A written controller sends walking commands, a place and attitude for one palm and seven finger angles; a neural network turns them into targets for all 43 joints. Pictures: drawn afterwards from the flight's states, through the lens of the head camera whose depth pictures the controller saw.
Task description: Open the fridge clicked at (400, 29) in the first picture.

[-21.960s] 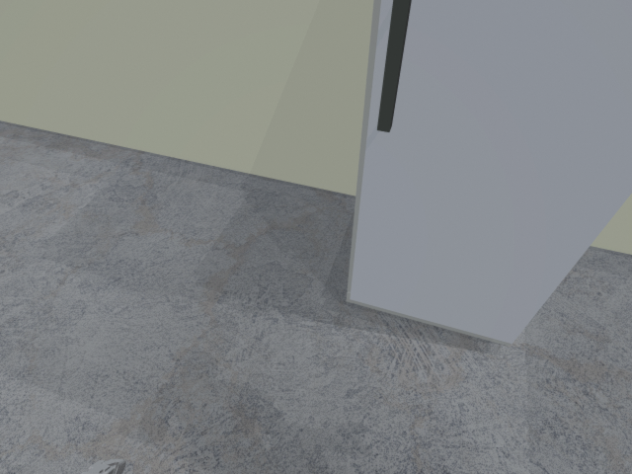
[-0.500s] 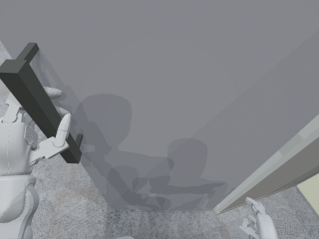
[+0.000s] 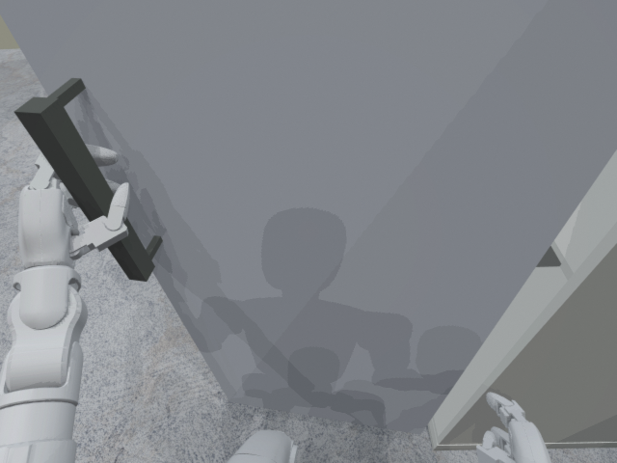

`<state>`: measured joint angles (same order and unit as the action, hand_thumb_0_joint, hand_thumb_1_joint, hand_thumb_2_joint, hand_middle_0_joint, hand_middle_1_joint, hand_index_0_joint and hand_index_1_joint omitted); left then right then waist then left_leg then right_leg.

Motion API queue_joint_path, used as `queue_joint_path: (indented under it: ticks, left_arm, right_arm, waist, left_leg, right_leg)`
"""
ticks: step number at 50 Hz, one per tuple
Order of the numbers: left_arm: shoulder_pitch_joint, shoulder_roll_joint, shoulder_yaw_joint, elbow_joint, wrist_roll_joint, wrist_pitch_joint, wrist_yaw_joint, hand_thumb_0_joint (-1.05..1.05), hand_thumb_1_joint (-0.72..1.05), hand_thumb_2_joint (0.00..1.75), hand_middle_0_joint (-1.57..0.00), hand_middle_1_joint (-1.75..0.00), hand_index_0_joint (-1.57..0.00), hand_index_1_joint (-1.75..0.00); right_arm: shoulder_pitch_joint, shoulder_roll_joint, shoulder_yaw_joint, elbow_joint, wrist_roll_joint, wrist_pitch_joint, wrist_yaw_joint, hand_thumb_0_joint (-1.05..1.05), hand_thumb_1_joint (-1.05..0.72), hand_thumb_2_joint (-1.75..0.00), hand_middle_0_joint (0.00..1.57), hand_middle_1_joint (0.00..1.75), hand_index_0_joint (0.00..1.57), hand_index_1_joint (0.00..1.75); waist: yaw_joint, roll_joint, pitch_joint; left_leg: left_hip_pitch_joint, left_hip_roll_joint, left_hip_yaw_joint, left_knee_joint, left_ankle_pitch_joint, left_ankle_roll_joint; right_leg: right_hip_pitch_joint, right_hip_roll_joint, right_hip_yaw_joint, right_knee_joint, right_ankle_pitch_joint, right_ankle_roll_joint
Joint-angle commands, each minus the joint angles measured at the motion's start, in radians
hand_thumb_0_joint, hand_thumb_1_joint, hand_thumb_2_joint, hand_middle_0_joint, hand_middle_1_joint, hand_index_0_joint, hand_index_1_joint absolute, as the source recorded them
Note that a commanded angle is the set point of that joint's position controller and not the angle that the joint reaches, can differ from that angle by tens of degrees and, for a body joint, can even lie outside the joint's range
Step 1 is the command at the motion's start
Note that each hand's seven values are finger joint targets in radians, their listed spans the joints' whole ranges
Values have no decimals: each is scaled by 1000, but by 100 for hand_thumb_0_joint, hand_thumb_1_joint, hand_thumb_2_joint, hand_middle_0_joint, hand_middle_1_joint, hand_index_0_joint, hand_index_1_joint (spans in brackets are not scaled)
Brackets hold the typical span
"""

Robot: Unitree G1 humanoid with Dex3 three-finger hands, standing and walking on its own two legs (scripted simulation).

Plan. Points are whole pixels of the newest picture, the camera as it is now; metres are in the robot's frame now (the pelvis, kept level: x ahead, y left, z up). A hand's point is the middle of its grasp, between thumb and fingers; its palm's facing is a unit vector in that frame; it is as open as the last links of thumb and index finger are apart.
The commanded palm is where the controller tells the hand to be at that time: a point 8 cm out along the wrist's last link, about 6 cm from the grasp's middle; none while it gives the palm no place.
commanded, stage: stop walking and hold the door back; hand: left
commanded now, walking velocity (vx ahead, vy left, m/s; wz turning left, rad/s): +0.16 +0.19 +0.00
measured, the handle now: (112, 193) +0.35 +0.27 +0.19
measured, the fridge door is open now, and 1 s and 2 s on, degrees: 80 77 76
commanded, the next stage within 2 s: loosen the grip on the handle in 0.96 s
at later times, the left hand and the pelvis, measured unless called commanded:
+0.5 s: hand (125, 196) +0.35 +0.25 +0.19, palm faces +0.31 -0.92 -0.26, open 6.2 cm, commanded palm +0.30 +0.31 +0.17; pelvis -0.04 +0.02 +0.01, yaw -1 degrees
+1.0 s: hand (121, 202) +0.33 +0.25 +0.19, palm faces +0.23 -0.95 -0.20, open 6.0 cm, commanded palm +0.31 +0.31 +0.17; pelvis -0.04 +0.05 +0.01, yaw -4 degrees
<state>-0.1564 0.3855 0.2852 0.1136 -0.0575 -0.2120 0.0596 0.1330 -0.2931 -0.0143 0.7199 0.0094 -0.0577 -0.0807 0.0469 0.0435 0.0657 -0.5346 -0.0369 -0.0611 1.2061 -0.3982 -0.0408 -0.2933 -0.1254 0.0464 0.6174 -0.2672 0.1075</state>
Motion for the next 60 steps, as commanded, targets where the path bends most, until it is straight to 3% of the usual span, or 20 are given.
queue_joint_path:
  ticks: [1,5,7,9,10,12,14,18,20,23,27,32,35,37,42,52,53,54,57,60]
  left_arm:
    - [-482,364,192,28,15,-53,53,0,90,90,-45,-140,-45,-140]
    - [-581,317,144,29,28,-68,51,0,90,90,-45,-140,-45,-140]
    - [-560,277,124,2,24,-86,43,0,90,90,-45,-140,-45,-140]
    - [-615,196,48,-74,25,-101,34,0,90,90,-45,-140,-45,-140]
    - [-673,215,46,-61,46,-95,42,0,90,90,-45,-140,-45,-140]
    - [-694,238,53,-50,36,-78,52,0,90,90,-45,-140,-45,-140]
    - [-588,219,56,-13,33,-51,47,0,90,90,-45,-140,-45,-140]
    - [-579,266,68,-26,23,-21,37,0,90,90,-45,-140,-45,-140]
    - [-554,366,151,11,28,-16,43,0,90,90,-45,-140,-45,-140]
    - [-474,389,194,53,13,1,45,0,90,90,-45,-140,-45,-140]
    - [-471,391,222,104,16,-9,49,0,90,90,-45,-140,-45,-140]
    - [-437,330,171,64,2,-31,38,0,90,90,-45,-140,-45,-140]
    - [-396,246,100,-3,10,-48,25,0,90,90,-45,-140,-45,-140]
    - [-393,268,124,-17,9,-55,35,0,90,90,-45,-140,-45,-140]
    - [-295,235,108,-63,9,-34,32,0,90,90,-45,-140,-45,-140]
    - [-436,278,100,98,6,-28,29,0,90,90,-45,-140,-45,-140]
    - [-1284,819,445,-79,147,-60,-1,0,90,90,-45,-140,-45,-140]
    - [-884,222,38,399,123,26,-81,0,78,84,-45,-140,-45,-140]
    - [-555,261,205,188,-16,-32,-112,0,42,67,-45,-140,-45,-140]
    - [-634,197,79,138,9,-97,-64,0,5,49,-45,-140,-45,-140]
  right_arm:
    - [-68,-85,-47,-154,7,-31,-15,0,-90,-90,20,30,20,30]
    - [-39,-74,-50,-151,6,-29,-6,0,-90,-90,20,30,20,30]
    - [-18,-92,-66,-159,5,-32,-9,0,-90,-90,20,30,20,30]
    - [-13,-104,-58,-199,23,-29,1,0,-90,-90,20,30,20,30]
    - [-22,-63,-35,-197,23,-36,-2,0,-90,-90,20,30,20,30]
    - [12,-77,-44,-189,30,-50,-9,0,-90,-90,20,30,20,30]
    - [35,-93,-43,-173,22,-54,-15,0,-90,-90,20,30,20,30]
    - [43,-94,-10,-169,15,-55,-24,0,-90,-90,20,30,20,30]
    - [47,-92,-10,-158,5,-45,-27,0,-90,-90,20,30,20,30]
    - [53,-78,-29,-168,23,-47,-22,0,-90,-90,20,30,20,30]
    - [29,-67,2,-133,19,-55,-27,0,-90,-90,20,30,20,30]
    - [22,-78,-11,-134,12,-42,-36,0,-90,-90,20,30,20,30]
    - [-7,-79,-8,-171,15,-34,-24,0,-90,-90,20,30,20,30]
    - [-11,-78,-10,-178,14,-32,-26,0,-90,-90,20,30,20,30]
    - [2,-72,-14,-198,14,-31,-19,0,-90,-90,20,30,20,30]
    - [9,-78,-13,-159,15,-31,-33,0,-90,-90,20,30,20,30]
    - [46,-80,-63,-180,-11,-57,6,0,-90,-90,20,30,20,30]
    - [2,-59,-35,-182,-20,-116,18,0,-90,-90,20,30,20,30]
    - [42,-86,-35,-170,16,-121,5,0,-90,-90,20,30,20,30]
    - [25,-85,-18,-196,4,-130,10,0,-90,-90,20,30,20,30]
  waist:
    - [-26,-316,-170]
    - [-39,-309,-216]
    - [-59,-66,-231]
    - [-55,334,-258]
    - [-78,342,-238]
    - [-54,109,-227]
    - [-44,137,-246]
    - [-47,166,-296]
    - [-53,69,-319]
    - [-33,-255,-303]
    - [-31,-164,-265]
    - [-53,-134,-220]
    - [-44,100,-207]
    - [-35,139,-197]
    - [-41,83,-272]
    - [-46,-56,-242]
    - [-7,-264,-116]
    - [-106,-175,-372]
    - [10,252,-445]
    - [-46,-33,-259]
  left_leg:
    - [75,35,41,-228,-36,22]
    - [323,15,130,-622,34,43]
    - [447,52,129,-819,119,53]
    - [422,359,-297,-978,78,171]
    - [346,396,-400,-1033,-58,218]
    - [317,367,-307,-946,17,235]
    - [347,295,-125,-884,173,188]
    - [324,270,-71,-795,233,145]
    - [192,228,-16,-692,222,105]
    - [-19,66,57,-388,-74,34]
    - [29,93,30,-403,-31,34]
    - [331,80,87,-770,277,41]
    - [322,219,-89,-834,363,101]
    - [254,283,-192,-906,331,145]
    - [291,195,-13,-802,357,79]
    - [343,139,41,-753,262,61]
    - [222,128,89,-704,191,74]
    - [336,48,116,-819,419,64]
    - [546,58,45,-767,272,11]
    - [323,63,47,-775,16,49]
  right_leg:
    - [75,-231,159,-273,135,-168]
    - [-11,-196,106,-274,-25,-154]
    - [-63,-73,4,-107,-46,-114]
    - [-201,116,-151,267,-286,-57]
    - [-240,102,-64,431,-256,-70]
    - [-194,76,-36,374,-173,-76]
    - [-90,101,-99,182,-158,-73]
    - [130,138,-141,-161,-59,-79]
    - [287,52,-26,-238,3,-122]
    - [363,-191,299,-281,171,-265]
    - [327,-167,130,-213,428,-255]
    - [123,-52,19,-204,208,-146]
    - [60,82,-39,-140,11,-84]
    - [105,114,-56,-66,-26,-79]
    - [158,81,-30,-167,103,-85]
    - [51,38,37,-267,73,-96]
    - [36,34,79,-318,177,-112]
    - [68,133,-109,-103,295,-152]
    - [-29,132,-111,-124,72,-138]
    - [-92,138,-99,-141,-74,-122]
